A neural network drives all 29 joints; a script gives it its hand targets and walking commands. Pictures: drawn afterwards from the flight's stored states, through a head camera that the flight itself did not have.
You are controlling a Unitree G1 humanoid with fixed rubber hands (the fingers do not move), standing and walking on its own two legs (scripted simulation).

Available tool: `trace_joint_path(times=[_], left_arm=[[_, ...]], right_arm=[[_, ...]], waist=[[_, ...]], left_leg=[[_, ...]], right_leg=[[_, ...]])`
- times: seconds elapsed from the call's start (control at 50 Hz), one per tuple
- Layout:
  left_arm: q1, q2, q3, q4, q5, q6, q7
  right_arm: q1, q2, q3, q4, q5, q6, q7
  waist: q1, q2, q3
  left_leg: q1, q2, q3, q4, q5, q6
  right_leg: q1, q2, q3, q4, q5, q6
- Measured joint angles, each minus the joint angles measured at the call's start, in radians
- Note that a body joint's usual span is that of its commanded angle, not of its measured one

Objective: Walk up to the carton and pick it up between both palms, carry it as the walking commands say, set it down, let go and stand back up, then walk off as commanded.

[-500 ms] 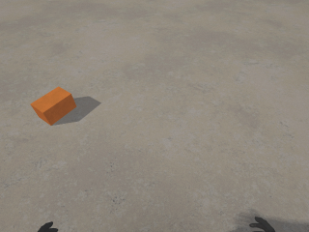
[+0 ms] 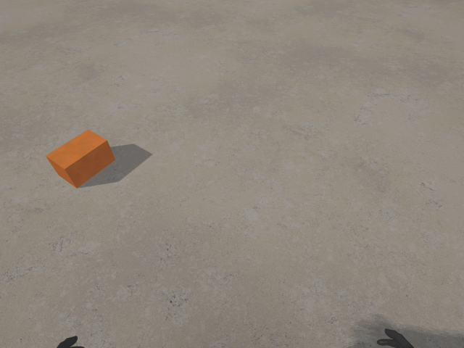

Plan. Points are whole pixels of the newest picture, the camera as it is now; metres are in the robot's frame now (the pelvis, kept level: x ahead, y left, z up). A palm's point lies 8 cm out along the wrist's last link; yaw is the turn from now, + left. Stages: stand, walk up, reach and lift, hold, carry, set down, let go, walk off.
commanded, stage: stand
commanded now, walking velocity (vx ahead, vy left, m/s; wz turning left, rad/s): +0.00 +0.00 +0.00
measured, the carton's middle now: (82, 157) +1.23 +0.84 -0.70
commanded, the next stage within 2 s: walk up in 0.60 s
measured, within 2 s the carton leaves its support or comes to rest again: neither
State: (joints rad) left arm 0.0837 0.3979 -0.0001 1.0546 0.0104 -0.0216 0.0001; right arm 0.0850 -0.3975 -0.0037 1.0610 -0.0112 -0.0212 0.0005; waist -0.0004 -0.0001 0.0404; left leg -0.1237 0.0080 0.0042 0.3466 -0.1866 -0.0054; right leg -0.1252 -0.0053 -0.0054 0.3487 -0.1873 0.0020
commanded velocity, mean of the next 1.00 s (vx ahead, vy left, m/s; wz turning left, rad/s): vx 0.00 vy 0.00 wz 0.00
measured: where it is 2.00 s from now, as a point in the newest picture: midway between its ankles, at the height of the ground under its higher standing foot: (163, 306)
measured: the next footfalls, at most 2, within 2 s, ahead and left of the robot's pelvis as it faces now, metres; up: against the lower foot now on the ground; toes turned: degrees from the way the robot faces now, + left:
left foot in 1.10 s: +0.14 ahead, +0.24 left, +0.00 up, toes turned +20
right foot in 1.44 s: +0.35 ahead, +0.07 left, +0.00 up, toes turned +19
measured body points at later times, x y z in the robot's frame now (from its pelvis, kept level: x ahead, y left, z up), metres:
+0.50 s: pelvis +0.01 +0.00 +0.00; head +0.01 +0.00 +0.45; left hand +0.11 +0.32 -0.11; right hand +0.11 -0.32 -0.11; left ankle +0.00 +0.12 -0.75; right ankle +0.00 -0.12 -0.75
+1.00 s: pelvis +0.03 +0.03 -0.01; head +0.04 +0.04 +0.44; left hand +0.08 +0.42 -0.08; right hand +0.21 -0.29 -0.09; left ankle +0.08 +0.20 -0.71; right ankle +0.00 -0.12 -0.75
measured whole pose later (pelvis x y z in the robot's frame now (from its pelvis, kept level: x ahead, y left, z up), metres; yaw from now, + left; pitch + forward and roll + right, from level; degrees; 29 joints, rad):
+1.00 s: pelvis +0.03 +0.03 -0.01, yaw +11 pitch -1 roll -2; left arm 0.19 0.53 0.12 0.87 0.05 -0.09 0.00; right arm 0.17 -0.49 -0.11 0.85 -0.04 0.03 0.16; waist 0.00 0.01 0.03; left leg -0.48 0.12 0.00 0.79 -0.29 -0.02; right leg -0.05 -0.08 -0.18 0.38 -0.29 0.02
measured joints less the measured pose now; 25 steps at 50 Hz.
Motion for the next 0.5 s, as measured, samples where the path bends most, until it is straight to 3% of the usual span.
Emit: trace_joint_path(times=[0.5], left_arm=[[0.001, 0.002, 0.001, 0.001, 0.000, 0.003, 0.002]], right_arm=[[0.000, -0.002, 0.000, 0.003, 0.000, 0.003, -0.002]], waist=[[0.000, 0.000, -0.001]], left_leg=[[0.013, 0.000, -0.002, -0.014, -0.001, -0.001]], right_leg=[[0.014, 0.000, -0.002, -0.014, -0.002, 0.000]])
